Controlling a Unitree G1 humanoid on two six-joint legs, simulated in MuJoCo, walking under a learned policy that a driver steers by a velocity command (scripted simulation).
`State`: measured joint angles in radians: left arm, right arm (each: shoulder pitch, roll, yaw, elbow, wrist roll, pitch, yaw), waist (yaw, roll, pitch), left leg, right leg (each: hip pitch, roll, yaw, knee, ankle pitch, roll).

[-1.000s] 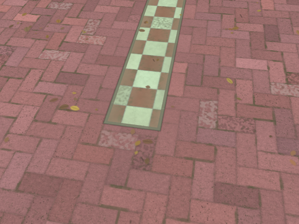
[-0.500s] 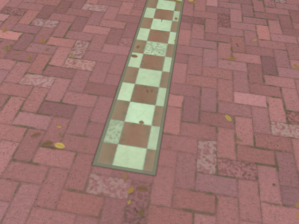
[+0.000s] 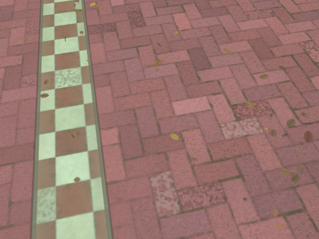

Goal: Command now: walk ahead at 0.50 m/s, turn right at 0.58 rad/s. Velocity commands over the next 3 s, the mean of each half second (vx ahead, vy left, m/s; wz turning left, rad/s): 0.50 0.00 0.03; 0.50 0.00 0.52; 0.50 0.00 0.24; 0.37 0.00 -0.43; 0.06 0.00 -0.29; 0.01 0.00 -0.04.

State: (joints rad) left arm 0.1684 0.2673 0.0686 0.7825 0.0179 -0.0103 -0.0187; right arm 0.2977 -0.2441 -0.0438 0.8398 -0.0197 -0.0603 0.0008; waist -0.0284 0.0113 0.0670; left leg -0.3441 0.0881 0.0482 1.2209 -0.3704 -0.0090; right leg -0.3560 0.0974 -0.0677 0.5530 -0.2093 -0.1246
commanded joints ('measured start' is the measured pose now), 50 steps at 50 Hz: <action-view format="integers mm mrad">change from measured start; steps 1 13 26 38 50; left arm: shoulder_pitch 81 270 173 -103 253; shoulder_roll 118 106 116 66 278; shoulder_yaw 30 2 -21 -45 11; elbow -29 55 -9 -133 -111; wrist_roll -17 -3 20 26 48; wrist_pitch -20 -73 -85 -27 -76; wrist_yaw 17 17 29 2 50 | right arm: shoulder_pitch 24 -230 112 127 129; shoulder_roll -105 -73 -250 -185 -101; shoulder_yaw -19 -4 -74 -58 -36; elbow -83 -129 -42 -30 -115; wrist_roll -25 -2 27 25 48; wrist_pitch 0 33 25 6 -10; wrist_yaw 4 36 20 8 5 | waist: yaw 1 88 -48 -18 146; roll -17 -61 55 41 -188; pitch -78 1 -261 -32 -370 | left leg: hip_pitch -237 -377 577 191 -89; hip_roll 47 5 228 -22 -200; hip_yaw -74 -24 -706 -334 -234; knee -41 -439 -890 -1009 -171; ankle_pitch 56 389 286 508 163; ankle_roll -7 28 434 239 89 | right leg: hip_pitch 238 398 -324 -287 623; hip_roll -264 -246 -63 -169 -456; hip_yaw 359 146 165 71 539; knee -310 -416 909 263 -175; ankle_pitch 321 487 -220 145 -173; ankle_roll -154 -24 78 189 -12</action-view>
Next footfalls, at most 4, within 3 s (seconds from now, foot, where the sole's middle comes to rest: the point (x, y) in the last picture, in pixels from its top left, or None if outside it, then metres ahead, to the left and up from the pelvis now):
0.46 left None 0.41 0.09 -0.76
0.98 right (165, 172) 0.74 0.00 -0.76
1.48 left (99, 155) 0.85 0.31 -0.76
1.96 right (121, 107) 1.14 0.22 -0.76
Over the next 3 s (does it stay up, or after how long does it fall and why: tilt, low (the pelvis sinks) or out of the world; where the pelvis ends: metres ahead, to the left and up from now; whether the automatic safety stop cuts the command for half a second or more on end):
stays up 1.06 0.30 0.02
